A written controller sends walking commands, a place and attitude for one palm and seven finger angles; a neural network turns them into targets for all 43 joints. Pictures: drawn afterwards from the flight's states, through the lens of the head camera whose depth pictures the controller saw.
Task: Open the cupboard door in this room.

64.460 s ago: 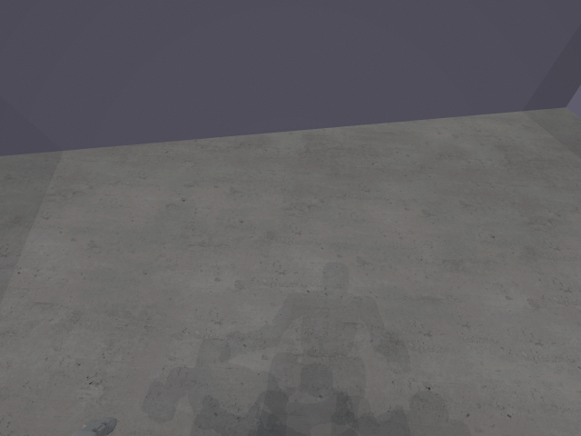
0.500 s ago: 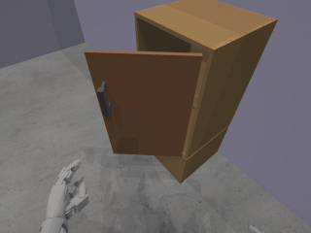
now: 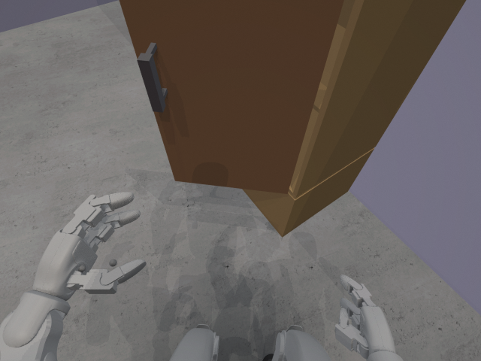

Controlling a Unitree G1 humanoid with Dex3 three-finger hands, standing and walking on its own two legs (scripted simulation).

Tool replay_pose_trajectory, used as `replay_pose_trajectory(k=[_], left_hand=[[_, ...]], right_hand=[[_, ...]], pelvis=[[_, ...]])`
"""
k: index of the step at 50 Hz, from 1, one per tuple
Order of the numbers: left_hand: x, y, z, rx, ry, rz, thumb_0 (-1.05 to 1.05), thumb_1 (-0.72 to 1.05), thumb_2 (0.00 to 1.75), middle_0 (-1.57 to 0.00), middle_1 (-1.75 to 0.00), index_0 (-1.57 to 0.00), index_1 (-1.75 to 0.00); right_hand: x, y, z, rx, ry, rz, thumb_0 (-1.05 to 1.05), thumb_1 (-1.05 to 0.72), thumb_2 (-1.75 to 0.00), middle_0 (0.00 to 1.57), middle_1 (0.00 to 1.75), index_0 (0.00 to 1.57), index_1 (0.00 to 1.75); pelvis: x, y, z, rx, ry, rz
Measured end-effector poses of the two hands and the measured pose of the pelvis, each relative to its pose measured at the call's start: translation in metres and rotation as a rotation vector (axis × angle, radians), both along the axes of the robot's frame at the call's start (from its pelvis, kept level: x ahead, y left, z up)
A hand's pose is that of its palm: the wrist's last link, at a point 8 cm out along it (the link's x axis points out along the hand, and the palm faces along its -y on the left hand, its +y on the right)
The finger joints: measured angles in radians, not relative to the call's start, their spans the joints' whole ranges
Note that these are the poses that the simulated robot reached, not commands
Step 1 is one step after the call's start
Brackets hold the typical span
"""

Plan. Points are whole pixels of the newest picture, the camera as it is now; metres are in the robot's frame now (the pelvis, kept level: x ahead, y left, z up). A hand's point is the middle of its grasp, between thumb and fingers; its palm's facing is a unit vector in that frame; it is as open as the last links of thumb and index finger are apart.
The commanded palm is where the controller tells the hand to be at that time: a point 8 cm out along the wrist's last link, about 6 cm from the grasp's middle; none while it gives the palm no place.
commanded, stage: raise the hand with hooked fingers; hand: left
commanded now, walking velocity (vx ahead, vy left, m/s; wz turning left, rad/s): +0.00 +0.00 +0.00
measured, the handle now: (155, 78) +0.61 +0.23 +0.09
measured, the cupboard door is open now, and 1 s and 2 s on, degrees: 48 48 48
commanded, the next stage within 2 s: move the hooked fingers beside the handle in 1.38 s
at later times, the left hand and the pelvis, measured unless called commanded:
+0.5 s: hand (68, 228) +0.27 +0.27 +0.09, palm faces -0.03 -1.00 -0.06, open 13.3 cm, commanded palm +0.25 +0.32 +0.09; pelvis +0.01 +0.03 +0.03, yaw -1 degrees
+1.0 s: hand (48, 187) +0.33 +0.31 +0.11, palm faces -0.05 -1.00 -0.03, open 14.0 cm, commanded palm +0.29 +0.35 +0.11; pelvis +0.03 +0.04 +0.04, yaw -1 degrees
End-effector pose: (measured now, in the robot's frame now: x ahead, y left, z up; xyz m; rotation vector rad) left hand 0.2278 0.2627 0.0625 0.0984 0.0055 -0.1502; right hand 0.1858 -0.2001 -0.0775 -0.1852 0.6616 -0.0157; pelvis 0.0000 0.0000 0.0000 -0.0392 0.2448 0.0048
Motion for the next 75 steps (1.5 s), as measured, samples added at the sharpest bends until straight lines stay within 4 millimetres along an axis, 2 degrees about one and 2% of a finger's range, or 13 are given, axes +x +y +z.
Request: replay_pose_trajectory(k=[3,6,11,15,19,27,32,35,39,44,50,60,75], left_hand=[[0.013,0.006,-0.003,-0.038,0.12,0.007,0.01,0.18,0.59,-0.25,-0.76,-0.25,-0.76],[0.011,0.02,0.005,-0.058,0.13,0.102,0.01,0.12,0.56,-0.26,-0.81,-0.26,-0.81],[-0.001,0.042,0.019,-0.02,0.033,0.208,0.0,0.0,0.51,-0.26,-0.88,-0.26,-0.88],[-0.002,0.044,0.011,-0.021,0.032,0.155,0.0,-0.09,0.47,-0.26,-0.94,-0.27,-0.94],[0.008,0.042,0.004,-0.038,0.059,0.084,0.0,-0.19,0.43,-0.27,-1.0,-0.27,-1.0],[0.03,0.069,0.037,-0.042,-0.035,0.144,0.0,-0.37,0.35,-0.29,-1.12,-0.29,-1.12],[0.039,0.082,0.034,-0.045,0.039,0.143,-0.01,-0.45,0.32,-0.29,-1.17,-0.29,-1.17],[0.043,0.086,0.031,-0.05,0.075,0.13,-0.01,-0.47,0.31,-0.29,-1.18,-0.3,-1.18],[0.052,0.092,0.037,-0.051,0.036,0.136,-0.01,-0.49,0.3,-0.3,-1.2,-0.3,-1.2],[0.067,0.103,0.048,-0.052,-0.007,0.142,-0.01,-0.5,0.3,-0.3,-1.2,-0.3,-1.2],[0.079,0.102,0.047,-0.058,0.05,0.105,-0.01,-0.5,0.3,-0.3,-1.2,-0.3,-1.2],[0.073,0.095,0.04,-0.077,0.027,0.137,-0.01,-0.5,0.3,-0.3,-1.2,-0.3,-1.2],[0.065,0.087,0.049,-0.074,0.013,0.141,-0.01,-0.5,0.3,-0.3,-1.2,-0.3,-1.2]], right_hand=[[-0.031,-0.009,0.001,0.011,0.064,-0.083,0.01,-0.91,-0.89,0.2,0.3,0.21,0.3],[-0.056,-0.023,0.008,-0.017,0.101,-0.144,0.01,-0.91,-0.89,0.2,0.3,0.21,0.3],[-0.073,-0.046,0.02,-0.105,0.13,-0.16,0.01,-0.91,-0.9,0.2,0.3,0.21,0.3],[-0.067,-0.055,0.028,-0.162,0.11,-0.147,0.01,-0.91,-0.9,0.2,0.3,0.2,0.29],[-0.051,-0.05,0.04,-0.185,0.052,-0.139,0.01,-0.91,-0.9,0.2,0.3,0.2,0.29],[-0.016,-0.014,0.058,-0.127,-0.047,-0.077,0.01,-0.91,-0.9,0.2,0.3,0.2,0.29],[-0.006,0.005,0.056,-0.091,-0.041,-0.037,0.01,-0.91,-0.9,0.2,0.3,0.21,0.3],[-0.006,0.01,0.054,-0.091,-0.019,-0.026,0.01,-0.91,-0.9,0.2,0.3,0.21,0.3],[-0.011,0.009,0.051,-0.108,0.022,-0.026,0.01,-0.9,-0.89,0.2,0.3,0.21,0.3],[-0.022,0.002,0.049,-0.131,0.071,-0.049,0.01,-0.91,-0.89,0.2,0.3,0.21,0.3],[-0.035,-0.01,0.051,-0.142,0.103,-0.091,0.01,-0.91,-0.9,0.2,0.3,0.21,0.3],[-0.043,-0.019,0.053,-0.153,0.12,-0.097,0.01,-0.91,-0.9,0.2,0.3,0.2,0.3],[-0.031,-0.017,0.052,-0.115,0.07,-0.082,0.01,-0.91,-0.9,0.2,0.3,0.21,0.3]], pelvis=[[0.001,0.002,0.009,0.013,-0.004,-0.018],[0.004,0.005,0.018,0.021,-0.006,-0.031],[0.006,0.011,0.023,0.02,-0.008,-0.026],[0.005,0.017,0.022,0.013,-0.012,-0.017],[0.005,0.022,0.024,0.007,-0.027,-0.018],[0.013,0.031,0.032,-0.002,-0.053,-0.017],[0.017,0.036,0.036,-0.004,-0.053,-0.014],[0.019,0.038,0.037,-0.006,-0.052,-0.014],[0.021,0.04,0.039,-0.008,-0.05,-0.016],[0.023,0.04,0.04,-0.011,-0.05,-0.014],[0.025,0.041,0.044,-0.008,-0.043,-0.024],[0.023,0.036,0.044,-0.001,-0.042,-0.029],[0.018,0.026,0.044,0.005,-0.059,-0.023]])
